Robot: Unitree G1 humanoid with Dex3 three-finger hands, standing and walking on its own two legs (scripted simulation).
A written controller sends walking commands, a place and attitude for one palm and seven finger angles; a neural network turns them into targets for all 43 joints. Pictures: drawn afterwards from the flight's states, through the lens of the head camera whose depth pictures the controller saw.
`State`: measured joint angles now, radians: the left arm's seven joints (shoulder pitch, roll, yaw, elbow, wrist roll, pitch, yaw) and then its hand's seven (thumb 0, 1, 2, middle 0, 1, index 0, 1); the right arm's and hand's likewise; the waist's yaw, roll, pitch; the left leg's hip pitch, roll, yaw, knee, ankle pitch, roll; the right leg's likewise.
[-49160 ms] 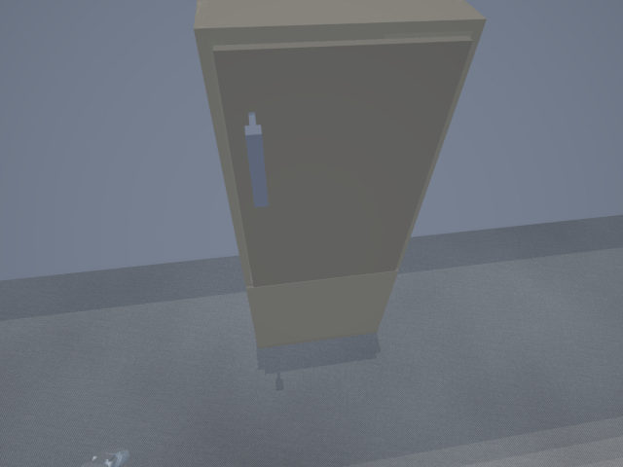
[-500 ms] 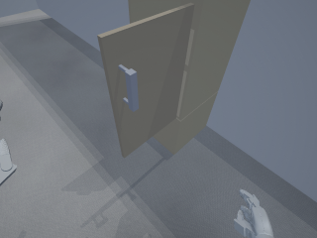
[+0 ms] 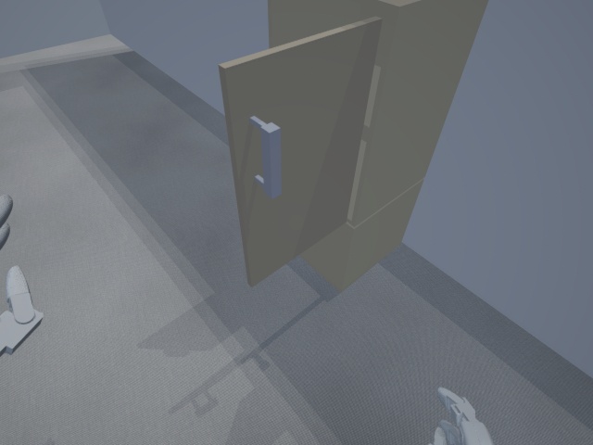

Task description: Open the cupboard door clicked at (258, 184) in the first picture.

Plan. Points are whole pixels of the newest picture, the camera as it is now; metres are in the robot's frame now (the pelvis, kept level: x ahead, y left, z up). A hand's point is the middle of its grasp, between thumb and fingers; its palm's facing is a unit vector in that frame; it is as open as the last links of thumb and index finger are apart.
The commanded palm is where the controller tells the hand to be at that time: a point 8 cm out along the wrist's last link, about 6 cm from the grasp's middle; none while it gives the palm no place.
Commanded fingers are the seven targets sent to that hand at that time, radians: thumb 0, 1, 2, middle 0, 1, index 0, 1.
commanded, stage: stop stepping back and stand still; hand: left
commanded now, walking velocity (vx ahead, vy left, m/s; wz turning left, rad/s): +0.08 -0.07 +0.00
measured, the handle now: (264, 157) +0.58 +0.09 +0.08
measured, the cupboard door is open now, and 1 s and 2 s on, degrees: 90 90 90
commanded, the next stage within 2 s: let the arm hang, fingers relaxed in 0.12 s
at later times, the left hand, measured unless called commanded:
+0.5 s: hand out of the picture +0.07 +0.16 -0.16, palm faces -0.01 -0.98 -0.18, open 7.4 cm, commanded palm none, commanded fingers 0.00 0.90 0.90 -0.20 -0.30 -0.20 -0.30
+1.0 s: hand out of the picture +0.01 +0.22 -0.15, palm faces +0.07 -0.95 -0.32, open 7.4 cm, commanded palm none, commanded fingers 0.00 0.90 0.90 -0.20 -0.30 -0.20 -0.30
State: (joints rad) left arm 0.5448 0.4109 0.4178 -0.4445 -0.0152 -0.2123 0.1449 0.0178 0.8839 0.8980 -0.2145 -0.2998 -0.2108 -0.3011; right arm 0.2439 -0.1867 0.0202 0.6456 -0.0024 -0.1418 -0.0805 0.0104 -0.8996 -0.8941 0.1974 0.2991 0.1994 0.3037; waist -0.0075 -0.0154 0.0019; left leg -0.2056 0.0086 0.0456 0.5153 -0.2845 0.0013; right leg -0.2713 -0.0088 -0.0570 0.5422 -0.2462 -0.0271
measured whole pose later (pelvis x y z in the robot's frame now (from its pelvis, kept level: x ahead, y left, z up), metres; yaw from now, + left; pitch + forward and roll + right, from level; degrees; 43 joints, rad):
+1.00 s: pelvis -0.01 -0.01 +0.01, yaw +3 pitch -1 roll +0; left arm 0.20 0.25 0.04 1.12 0.02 0.00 0.01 0.01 0.90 0.90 -0.20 -0.30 -0.20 -0.30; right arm 0.25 -0.22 -0.01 1.11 -0.02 0.02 -0.02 0.00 -0.90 -0.89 0.20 0.30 0.20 0.30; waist 0.00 0.05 0.05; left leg -0.19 0.02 0.00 0.42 -0.21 -0.01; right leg -0.22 0.00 -0.11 0.41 -0.17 -0.05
